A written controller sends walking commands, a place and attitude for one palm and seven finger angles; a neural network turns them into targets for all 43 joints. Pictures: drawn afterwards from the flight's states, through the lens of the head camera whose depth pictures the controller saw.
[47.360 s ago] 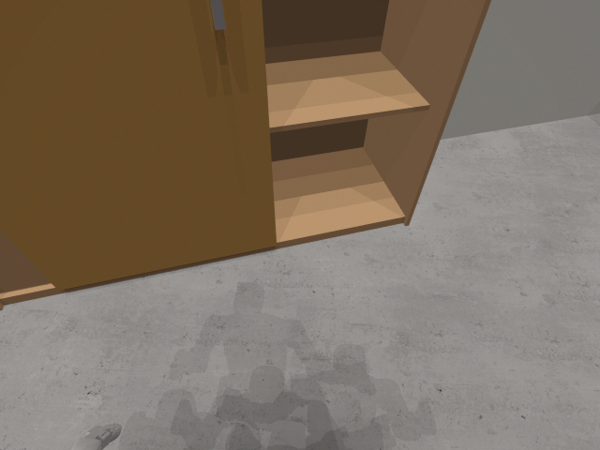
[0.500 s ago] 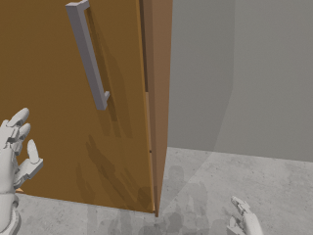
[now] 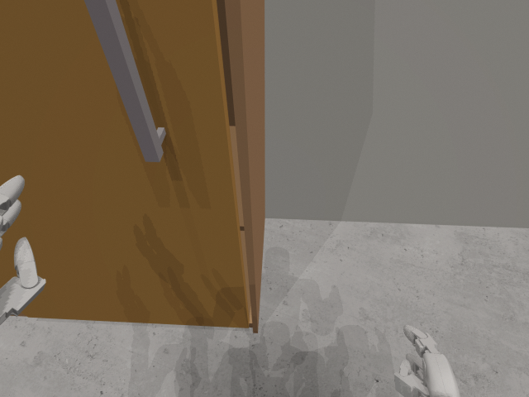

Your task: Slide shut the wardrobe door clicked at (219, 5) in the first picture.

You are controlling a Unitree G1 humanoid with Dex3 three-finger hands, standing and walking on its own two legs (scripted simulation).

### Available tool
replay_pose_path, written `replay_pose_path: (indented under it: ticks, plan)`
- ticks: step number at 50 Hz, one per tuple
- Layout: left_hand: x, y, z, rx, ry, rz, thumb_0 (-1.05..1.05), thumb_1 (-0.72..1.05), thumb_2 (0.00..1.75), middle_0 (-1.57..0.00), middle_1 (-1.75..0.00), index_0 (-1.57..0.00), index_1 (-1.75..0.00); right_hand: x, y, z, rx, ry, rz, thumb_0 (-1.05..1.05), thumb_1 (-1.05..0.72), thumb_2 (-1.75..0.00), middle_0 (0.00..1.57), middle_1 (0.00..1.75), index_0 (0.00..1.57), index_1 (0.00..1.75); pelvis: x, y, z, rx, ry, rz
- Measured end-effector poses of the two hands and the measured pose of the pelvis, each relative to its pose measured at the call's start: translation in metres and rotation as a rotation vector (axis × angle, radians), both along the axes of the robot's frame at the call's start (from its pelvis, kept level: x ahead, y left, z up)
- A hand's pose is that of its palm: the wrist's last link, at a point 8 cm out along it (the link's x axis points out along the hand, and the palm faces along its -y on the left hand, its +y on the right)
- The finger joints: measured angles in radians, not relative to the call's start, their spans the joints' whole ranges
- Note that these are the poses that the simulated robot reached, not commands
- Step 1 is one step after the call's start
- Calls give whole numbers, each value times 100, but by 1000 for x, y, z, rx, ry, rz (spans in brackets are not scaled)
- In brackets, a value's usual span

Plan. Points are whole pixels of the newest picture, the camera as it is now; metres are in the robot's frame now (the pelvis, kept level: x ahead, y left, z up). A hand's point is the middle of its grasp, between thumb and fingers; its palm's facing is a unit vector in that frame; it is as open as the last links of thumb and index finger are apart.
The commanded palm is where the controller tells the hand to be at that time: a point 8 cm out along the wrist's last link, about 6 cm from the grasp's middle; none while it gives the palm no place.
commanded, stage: step back with the hand held close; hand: left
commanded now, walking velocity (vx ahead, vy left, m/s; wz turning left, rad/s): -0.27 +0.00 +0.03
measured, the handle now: (133, 72) +0.43 +0.20 +0.28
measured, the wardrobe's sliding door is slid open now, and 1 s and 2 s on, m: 0.01 0.01 0.01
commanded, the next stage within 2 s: stop stepping back and stand still in 0.94 s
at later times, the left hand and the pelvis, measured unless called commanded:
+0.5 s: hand out of the picture +0.13 +0.29 +0.18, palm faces +0.51 -0.72 -0.47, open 7.4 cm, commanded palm +0.07 +0.31 +0.18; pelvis -0.06 +0.00 -0.01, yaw +3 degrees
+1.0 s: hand out of the picture +0.07 +0.30 +0.16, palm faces +0.45 -0.80 -0.39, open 7.4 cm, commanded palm +0.00 +0.32 +0.18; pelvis -0.15 +0.02 -0.01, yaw +0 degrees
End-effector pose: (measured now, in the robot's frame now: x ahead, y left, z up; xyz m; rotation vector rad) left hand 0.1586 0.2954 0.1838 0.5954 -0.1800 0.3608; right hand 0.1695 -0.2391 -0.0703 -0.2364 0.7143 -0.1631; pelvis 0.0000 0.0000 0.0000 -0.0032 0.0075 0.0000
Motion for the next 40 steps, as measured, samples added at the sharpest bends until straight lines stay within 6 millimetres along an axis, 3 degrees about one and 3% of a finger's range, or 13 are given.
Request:
replay_pose_path:
  ticks: [9, 17, 26, 33, 37, 40]
  plan:
    - [-33, 7, -4, -4, -85, 50, 1, 89, 90, -21, -30, -22, -31, -29, 4, -4, -7, -10, 28, 1, -90, -90, 20, 30, 20, 30, -28, 0, -7, -10, -5, 11]
    - [-50, 7, -13, -38, -146, 4, 1, 89, 90, -21, -30, -22, -31, -62, 4, -9, -60, 25, 28, 1, -90, -90, 20, 30, 20, 30, -49, 6, -16, -27, -7, 22]
    - [-74, 23, 8, 45, -168, 59, 1, 89, 90, -21, -30, -22, -31, -84, 19, -5, -15, 43, 49, 1, -90, -90, 20, 30, 20, 30, -60, 0, -5, -56, 49, 41]
    - [-79, -8, -14, -46, -91, -22, 1, 89, 90, -21, -30, -21, -31, -84, 13, -11, -4, 29, 83, 1, -90, -90, 20, 30, 20, 30, -94, -11, -7, -48, 53, -11]
    - [-87, -23, -10, -48, -102, -116, 1, 89, 90, -21, -30, -21, -31, -95, 3, 1, -12, -28, 34, 1, -90, -90, 20, 30, 20, 30, -111, -14, -9, -52, 19, -16]
    - [-103, -22, -3, -19, -130, -154, 1, 89, 90, -21, -30, -22, -31, -109, -5, 12, -33, -70, -9, 1, -90, -90, 20, 30, 20, 30, -118, -12, -11, -60, -2, -12]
